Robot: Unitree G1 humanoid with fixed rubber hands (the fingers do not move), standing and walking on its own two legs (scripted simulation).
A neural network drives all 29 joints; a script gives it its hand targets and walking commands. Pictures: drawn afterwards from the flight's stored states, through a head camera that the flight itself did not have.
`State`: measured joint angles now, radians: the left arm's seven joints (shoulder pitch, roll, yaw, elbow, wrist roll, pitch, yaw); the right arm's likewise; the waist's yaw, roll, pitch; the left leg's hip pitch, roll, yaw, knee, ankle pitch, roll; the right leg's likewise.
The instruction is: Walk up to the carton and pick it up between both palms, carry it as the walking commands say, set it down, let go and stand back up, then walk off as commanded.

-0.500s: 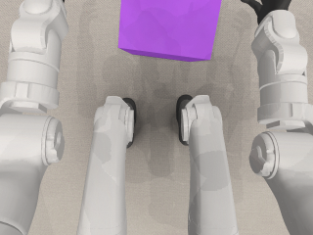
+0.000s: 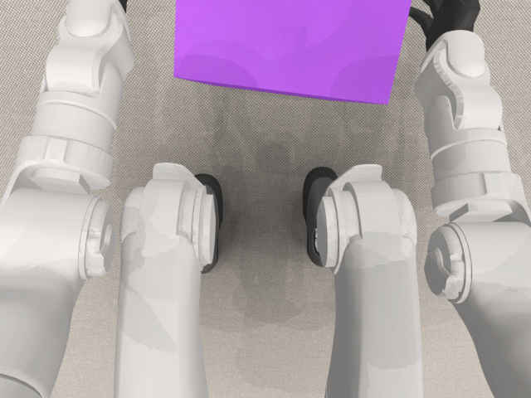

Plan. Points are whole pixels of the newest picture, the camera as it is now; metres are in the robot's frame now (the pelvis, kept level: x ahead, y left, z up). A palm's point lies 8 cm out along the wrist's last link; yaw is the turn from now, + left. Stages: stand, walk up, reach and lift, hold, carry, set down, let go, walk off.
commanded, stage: reach and lift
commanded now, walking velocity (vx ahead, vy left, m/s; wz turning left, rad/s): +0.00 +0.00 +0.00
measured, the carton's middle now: (283, 31) +0.50 -0.02 -0.27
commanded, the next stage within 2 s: none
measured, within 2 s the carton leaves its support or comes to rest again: leaves its support in 1.68 s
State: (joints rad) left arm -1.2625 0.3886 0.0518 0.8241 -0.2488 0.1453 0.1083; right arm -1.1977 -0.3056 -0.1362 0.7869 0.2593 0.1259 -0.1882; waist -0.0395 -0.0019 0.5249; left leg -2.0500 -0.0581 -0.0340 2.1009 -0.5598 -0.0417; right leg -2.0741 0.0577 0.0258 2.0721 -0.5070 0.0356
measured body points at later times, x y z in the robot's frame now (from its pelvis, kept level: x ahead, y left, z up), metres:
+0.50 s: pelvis +0.01 +0.01 -0.05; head +0.38 +0.00 +0.20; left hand +0.53 +0.19 -0.25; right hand +0.50 -0.22 -0.24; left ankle +0.13 +0.12 -0.37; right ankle +0.14 -0.12 -0.37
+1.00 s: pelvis +0.00 +0.01 -0.04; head +0.37 +0.00 +0.20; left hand +0.55 +0.15 -0.23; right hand +0.51 -0.20 -0.24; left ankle +0.13 +0.12 -0.37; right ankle +0.14 -0.12 -0.37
